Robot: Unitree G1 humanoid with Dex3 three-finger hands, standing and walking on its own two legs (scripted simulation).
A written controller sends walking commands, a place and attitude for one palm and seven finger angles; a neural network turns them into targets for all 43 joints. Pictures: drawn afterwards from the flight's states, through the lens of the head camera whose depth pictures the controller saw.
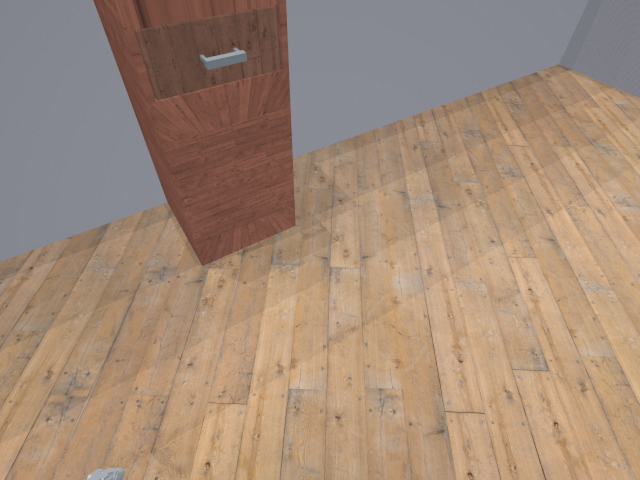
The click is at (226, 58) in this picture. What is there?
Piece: drawer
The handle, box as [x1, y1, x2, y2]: [199, 47, 246, 69]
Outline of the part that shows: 246,60 245,52 235,47 233,48 233,51 230,53 207,58 203,55 199,55 208,69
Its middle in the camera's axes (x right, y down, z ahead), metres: -0.27 -0.50 +1.05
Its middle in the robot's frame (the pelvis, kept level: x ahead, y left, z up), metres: +1.12 +0.32 +0.03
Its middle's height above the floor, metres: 0.80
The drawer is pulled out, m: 0.00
